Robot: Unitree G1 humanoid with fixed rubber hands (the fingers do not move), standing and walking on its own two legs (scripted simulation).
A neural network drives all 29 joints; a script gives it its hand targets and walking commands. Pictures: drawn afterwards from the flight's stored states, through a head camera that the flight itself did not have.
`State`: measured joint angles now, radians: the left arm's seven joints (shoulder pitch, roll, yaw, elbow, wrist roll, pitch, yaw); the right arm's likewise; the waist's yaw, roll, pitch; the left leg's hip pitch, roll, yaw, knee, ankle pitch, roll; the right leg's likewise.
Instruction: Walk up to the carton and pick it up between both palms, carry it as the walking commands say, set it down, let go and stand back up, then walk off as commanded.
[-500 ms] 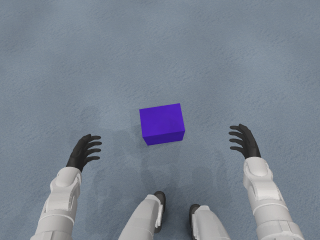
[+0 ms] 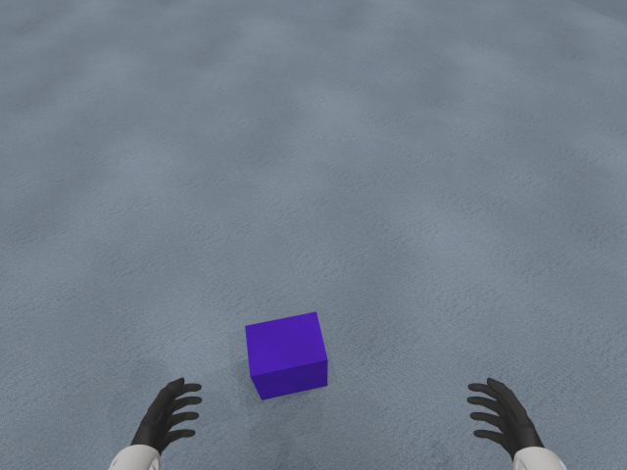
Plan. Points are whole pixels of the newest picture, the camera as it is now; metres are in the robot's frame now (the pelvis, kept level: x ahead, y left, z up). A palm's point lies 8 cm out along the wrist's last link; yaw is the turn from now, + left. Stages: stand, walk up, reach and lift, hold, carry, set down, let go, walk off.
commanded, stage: let go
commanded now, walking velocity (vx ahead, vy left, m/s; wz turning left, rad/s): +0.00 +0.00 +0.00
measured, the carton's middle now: (288, 357) +0.49 +0.13 -0.66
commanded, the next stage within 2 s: stand in 0.30 s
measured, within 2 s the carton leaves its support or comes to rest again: neither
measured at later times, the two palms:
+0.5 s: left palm (103, 466) +0.13 +0.30 -0.09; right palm out of the picture +0.12 -0.26 -0.08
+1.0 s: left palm (88, 466) +0.13 +0.33 -0.10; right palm out of the picture +0.12 -0.26 -0.09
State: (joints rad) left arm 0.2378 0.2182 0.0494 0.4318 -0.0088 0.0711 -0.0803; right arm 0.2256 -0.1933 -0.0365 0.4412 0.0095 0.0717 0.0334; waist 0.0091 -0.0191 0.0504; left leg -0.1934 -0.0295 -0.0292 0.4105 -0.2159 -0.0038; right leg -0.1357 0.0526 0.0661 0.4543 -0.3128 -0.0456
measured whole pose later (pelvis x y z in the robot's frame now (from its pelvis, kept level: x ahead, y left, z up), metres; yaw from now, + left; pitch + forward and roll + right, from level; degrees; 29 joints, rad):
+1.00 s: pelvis +0.01 +0.04 +0.00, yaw -1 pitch -1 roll +0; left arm 0.19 0.37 0.00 0.82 0.03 0.01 0.03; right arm 0.14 -0.33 -0.03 0.91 -0.03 0.00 -0.03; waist -0.01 -0.04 0.01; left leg -0.16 -0.05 0.01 0.44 -0.26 0.05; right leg -0.08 0.02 0.09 0.42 -0.32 0.01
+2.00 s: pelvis -0.01 +0.03 +0.01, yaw -1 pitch -2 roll +0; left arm 0.15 0.39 0.00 1.00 0.02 -0.01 0.02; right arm 0.10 -0.38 -0.01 1.06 -0.01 -0.01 -0.01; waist 0.00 -0.02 0.03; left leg -0.13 -0.04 0.00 0.35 -0.18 0.03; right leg -0.05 0.03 0.08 0.32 -0.23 0.00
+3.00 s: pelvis -0.03 +0.01 +0.00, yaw -16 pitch +0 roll +2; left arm 0.24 0.31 0.05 0.87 0.02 0.05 0.02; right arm 0.13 -0.31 -0.04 0.91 -0.01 0.05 -0.03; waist 0.02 0.00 0.07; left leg -0.39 0.04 -0.01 0.88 -0.44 -0.09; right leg -0.22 0.05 0.12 0.44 -0.22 -0.04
